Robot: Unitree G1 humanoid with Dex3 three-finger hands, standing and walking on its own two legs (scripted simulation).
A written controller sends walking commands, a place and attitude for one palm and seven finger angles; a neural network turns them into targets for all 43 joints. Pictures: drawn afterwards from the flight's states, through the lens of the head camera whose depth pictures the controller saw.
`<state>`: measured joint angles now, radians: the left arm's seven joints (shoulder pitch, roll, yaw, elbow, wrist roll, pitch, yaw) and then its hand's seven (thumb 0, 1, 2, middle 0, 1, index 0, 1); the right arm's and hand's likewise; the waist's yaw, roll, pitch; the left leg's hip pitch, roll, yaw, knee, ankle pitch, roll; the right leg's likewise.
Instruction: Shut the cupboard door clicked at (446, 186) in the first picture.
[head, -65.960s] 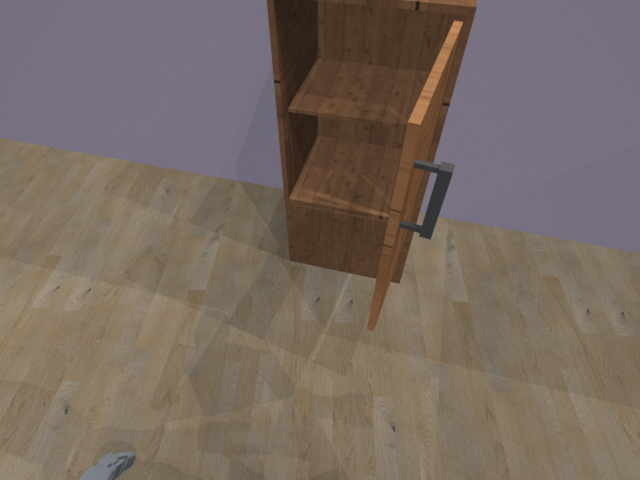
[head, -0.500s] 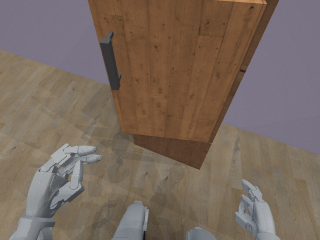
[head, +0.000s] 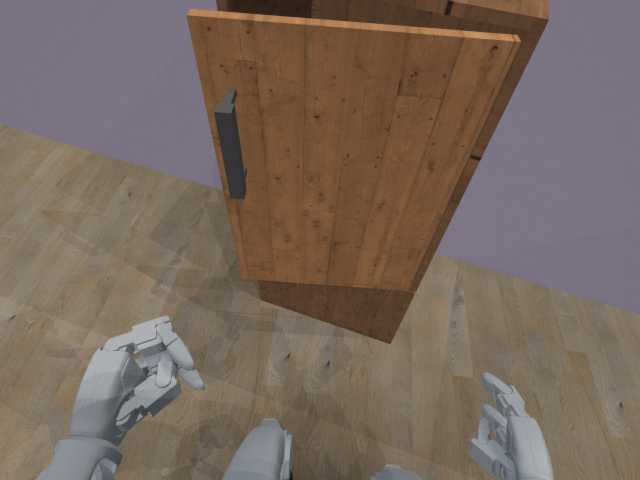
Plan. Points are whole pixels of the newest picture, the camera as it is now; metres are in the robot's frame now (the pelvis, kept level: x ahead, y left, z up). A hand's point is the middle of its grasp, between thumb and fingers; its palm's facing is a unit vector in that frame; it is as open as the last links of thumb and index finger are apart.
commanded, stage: raise the hand and make a fist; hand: left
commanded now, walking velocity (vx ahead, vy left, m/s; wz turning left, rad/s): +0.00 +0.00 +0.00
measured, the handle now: (235, 146) +0.54 +0.18 +0.09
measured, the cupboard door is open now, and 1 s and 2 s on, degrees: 16 16 16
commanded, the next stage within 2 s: bring the fist close to the handle in 0.80 s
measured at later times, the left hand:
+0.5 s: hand (157, 346) +0.23 +0.19 +0.10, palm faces +0.05 -1.00 -0.05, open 3.1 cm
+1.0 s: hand (197, 338) +0.25 +0.16 +0.08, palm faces +0.00 -1.00 -0.03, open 3.1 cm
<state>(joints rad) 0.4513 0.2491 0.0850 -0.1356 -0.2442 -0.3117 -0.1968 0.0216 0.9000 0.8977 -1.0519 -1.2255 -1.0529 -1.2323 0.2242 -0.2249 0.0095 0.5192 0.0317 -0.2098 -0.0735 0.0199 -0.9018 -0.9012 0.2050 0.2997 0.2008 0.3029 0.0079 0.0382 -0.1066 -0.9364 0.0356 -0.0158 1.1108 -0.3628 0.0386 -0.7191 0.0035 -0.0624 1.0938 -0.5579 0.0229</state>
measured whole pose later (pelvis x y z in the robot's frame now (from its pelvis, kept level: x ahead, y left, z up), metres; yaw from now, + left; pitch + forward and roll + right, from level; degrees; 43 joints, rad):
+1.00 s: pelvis +0.03 -0.03 +0.02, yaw +1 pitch +9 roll -2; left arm 0.35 0.24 0.13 -0.02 -0.29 -0.28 -0.25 0.02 0.90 0.90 -1.30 -1.50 -1.30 -1.50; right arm 0.25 -0.24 0.03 0.54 0.03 -0.20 -0.08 0.02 -0.90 -0.90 0.21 0.30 0.20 0.30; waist 0.02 0.06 -0.11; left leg -0.80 0.04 -0.02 1.00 -0.36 0.00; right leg -0.60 0.01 -0.07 1.00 -0.56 -0.01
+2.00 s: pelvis +0.02 -0.02 +0.02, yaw -1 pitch +14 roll -2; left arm -0.54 0.30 0.26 0.81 -0.17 -0.33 -0.13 0.02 0.90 0.90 -1.30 -1.50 -1.30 -1.50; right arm 0.31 -0.26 0.01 0.65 0.02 -0.07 -0.04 0.01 -0.90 -0.90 0.21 0.30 0.20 0.30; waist -0.07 0.04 -0.10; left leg -0.89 0.06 0.01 0.99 -0.34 0.01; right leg -0.71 0.02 -0.03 1.00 -0.53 0.00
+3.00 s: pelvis +0.02 -0.01 +0.00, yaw -2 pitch +19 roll -4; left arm -0.88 0.47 0.31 1.14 -0.15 -0.34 -0.32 0.03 0.98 0.97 -1.30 -1.50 -1.30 -1.50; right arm 0.37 -0.28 0.01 0.70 0.02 -0.04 -0.03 0.01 -0.90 -0.90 0.21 0.30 0.20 0.30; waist -0.12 0.05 -0.11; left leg -1.07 0.06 -0.02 1.09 -0.36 0.02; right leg -0.86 0.03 -0.05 1.07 -0.55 0.00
